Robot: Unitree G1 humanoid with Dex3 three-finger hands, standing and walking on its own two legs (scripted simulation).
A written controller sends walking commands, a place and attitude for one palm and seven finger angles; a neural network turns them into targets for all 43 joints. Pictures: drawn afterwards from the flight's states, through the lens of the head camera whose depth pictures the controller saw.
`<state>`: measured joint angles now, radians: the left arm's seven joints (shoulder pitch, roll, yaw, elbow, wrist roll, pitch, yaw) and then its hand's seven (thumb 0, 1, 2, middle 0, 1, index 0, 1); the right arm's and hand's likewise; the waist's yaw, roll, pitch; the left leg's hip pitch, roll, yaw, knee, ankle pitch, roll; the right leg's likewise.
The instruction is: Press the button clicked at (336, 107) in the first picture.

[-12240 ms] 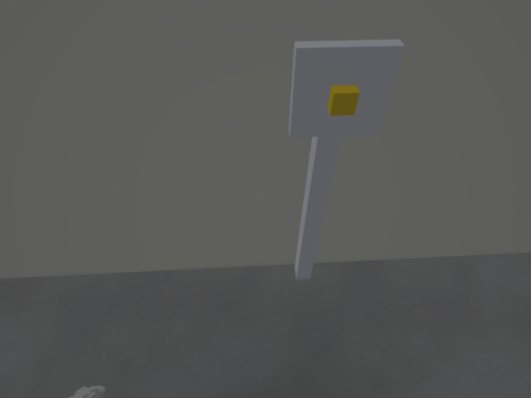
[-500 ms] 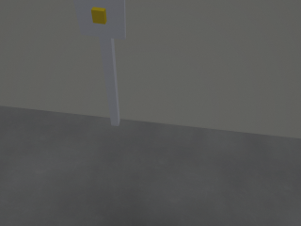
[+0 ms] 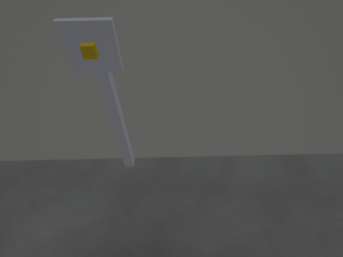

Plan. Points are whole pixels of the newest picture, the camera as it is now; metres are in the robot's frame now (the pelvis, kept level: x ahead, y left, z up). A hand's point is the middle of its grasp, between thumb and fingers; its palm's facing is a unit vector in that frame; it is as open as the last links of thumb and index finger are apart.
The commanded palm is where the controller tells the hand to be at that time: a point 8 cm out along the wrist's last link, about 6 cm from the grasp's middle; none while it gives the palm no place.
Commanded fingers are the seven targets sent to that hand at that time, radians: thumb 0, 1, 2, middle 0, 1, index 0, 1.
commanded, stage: take the last steps up to it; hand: left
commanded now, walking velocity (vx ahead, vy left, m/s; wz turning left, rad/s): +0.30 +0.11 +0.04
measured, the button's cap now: (89, 50) +0.80 +0.34 +0.11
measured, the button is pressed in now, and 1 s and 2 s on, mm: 0 0 0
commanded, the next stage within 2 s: come to a stop and stand still in 0.60 s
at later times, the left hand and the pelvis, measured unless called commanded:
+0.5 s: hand out of the picture +0.13 +0.27 -0.19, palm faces +0.09 -0.98 -0.17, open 7.4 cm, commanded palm none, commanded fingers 0.00 0.90 0.90 -0.20 -0.30 -0.20 -0.30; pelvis +0.18 +0.10 -0.01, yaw +0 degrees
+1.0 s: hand (106, 177) +0.41 +0.25 -0.16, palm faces +0.01 -0.98 -0.21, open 7.3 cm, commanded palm none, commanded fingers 0.00 0.90 0.90 -0.20 -0.30 -0.20 -0.30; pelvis +0.30 +0.09 +0.00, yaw +1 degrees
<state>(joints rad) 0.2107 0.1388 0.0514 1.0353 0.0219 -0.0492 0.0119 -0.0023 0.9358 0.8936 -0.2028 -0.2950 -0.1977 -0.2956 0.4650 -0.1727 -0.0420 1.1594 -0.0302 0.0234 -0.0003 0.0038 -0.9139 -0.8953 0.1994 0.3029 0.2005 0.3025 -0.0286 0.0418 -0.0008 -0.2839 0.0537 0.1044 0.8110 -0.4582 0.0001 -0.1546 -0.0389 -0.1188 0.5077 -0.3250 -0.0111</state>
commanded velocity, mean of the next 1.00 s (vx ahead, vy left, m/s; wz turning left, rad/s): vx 0.07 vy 0.05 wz -0.03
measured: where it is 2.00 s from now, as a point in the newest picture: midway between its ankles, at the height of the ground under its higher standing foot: outside the picture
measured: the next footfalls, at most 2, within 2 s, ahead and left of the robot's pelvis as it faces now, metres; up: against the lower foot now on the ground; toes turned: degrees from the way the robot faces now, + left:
left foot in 0.36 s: +0.28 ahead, +0.19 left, +0.00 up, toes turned +11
right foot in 0.80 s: +0.41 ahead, -0.02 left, +0.00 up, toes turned -7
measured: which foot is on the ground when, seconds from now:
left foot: up 0.00-0.34, down 0.36-0.82, up 0.84-1.00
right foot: down 0.00-0.36, up 0.38-0.78, down 0.80-1.00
